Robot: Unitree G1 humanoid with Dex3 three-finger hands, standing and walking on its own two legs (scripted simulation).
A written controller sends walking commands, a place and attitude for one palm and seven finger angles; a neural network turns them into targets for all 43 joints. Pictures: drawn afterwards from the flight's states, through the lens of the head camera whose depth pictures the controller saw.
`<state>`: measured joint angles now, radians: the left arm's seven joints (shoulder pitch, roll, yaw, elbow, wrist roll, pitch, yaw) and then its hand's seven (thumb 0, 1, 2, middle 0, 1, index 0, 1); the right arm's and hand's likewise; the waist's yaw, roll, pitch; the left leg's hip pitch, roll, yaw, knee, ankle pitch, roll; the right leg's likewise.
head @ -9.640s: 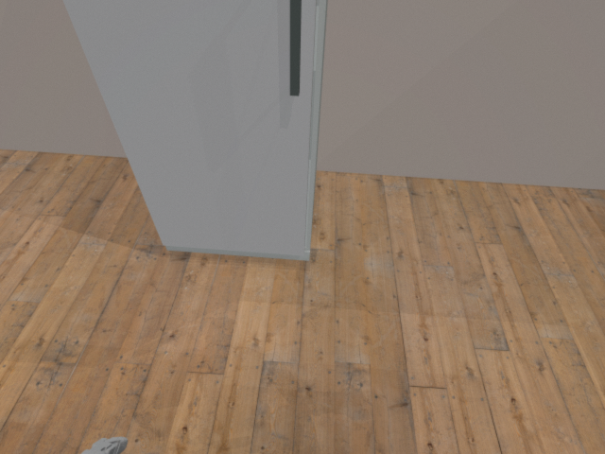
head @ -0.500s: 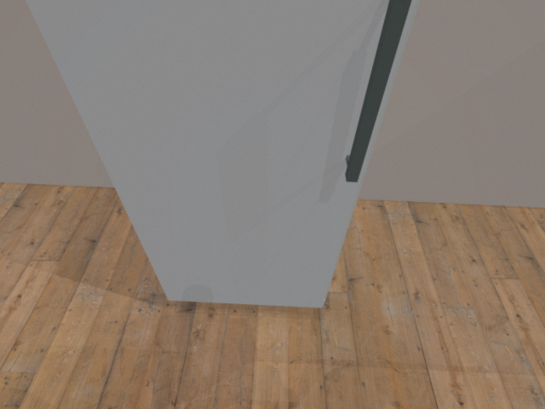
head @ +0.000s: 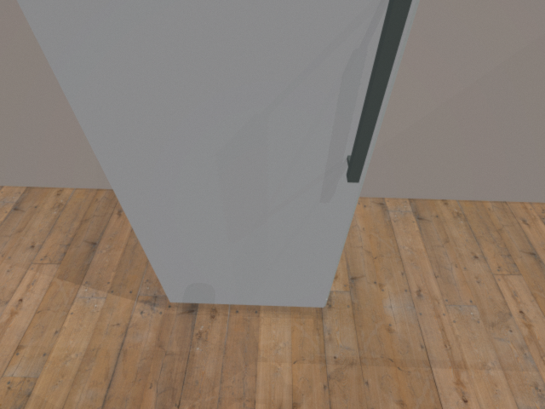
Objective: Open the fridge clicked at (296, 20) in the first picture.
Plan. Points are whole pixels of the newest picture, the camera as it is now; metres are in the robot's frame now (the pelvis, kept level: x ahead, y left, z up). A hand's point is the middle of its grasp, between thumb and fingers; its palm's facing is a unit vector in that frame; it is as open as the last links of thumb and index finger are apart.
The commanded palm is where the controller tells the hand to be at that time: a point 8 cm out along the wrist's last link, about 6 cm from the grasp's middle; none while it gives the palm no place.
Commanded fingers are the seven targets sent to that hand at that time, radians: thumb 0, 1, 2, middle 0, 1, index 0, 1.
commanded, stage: look again from close up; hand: right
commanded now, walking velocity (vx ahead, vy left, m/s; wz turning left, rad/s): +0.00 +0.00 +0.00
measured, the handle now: (369, 100) +0.55 -0.12 +0.19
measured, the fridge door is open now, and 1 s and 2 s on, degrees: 0 0 0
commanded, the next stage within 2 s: shuffle to correct the standing spot in 0.12 s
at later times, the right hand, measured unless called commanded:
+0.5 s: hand out of the picture -0.01 -0.16 -0.19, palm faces +0.06 +0.99 -0.14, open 7.3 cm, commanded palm none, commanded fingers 0.00 -0.90 -0.90 0.20 0.30 0.20 0.30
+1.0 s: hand out of the picture +0.13 -0.17 -0.19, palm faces +0.06 +0.97 -0.22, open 7.3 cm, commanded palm none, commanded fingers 0.00 -0.90 -0.90 0.20 0.30 0.20 0.30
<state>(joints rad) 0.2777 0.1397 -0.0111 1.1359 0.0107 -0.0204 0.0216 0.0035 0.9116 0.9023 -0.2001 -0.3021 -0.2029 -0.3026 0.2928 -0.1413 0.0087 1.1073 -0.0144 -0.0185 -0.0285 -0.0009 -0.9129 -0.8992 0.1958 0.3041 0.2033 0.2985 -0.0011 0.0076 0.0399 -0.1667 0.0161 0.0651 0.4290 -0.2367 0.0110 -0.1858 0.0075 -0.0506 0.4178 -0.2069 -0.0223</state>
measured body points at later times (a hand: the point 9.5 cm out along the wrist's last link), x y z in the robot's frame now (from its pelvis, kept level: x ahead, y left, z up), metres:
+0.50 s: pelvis +0.03 +0.00 -0.01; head +0.03 -0.01 +0.44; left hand +0.00 +0.21 -0.17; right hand -0.01 -0.21 -0.17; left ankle +0.00 +0.11 -0.74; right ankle +0.01 -0.10 -0.74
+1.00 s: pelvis +0.06 +0.01 -0.02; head +0.10 +0.00 +0.43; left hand +0.06 +0.22 -0.18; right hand +0.12 -0.23 -0.17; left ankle +0.09 +0.11 -0.74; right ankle +0.03 -0.10 -0.73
